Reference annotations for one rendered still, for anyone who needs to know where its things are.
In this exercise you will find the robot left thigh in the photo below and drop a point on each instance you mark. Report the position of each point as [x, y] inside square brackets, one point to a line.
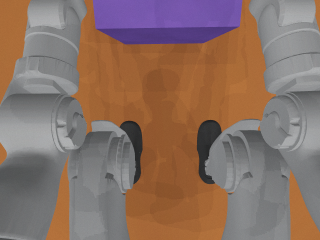
[97, 199]

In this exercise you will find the right robot upper arm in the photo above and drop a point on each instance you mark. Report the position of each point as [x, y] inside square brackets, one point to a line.
[291, 124]

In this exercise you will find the robot left shin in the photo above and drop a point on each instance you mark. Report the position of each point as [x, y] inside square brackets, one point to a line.
[97, 126]

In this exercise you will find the robot right forearm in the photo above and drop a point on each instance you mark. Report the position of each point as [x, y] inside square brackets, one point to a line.
[290, 42]

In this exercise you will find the carton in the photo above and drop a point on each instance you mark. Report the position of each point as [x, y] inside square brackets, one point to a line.
[135, 22]

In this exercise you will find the left robot upper arm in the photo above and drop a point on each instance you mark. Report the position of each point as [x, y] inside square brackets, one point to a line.
[38, 132]

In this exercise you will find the robot left forearm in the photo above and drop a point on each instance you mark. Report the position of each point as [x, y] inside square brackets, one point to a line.
[51, 49]

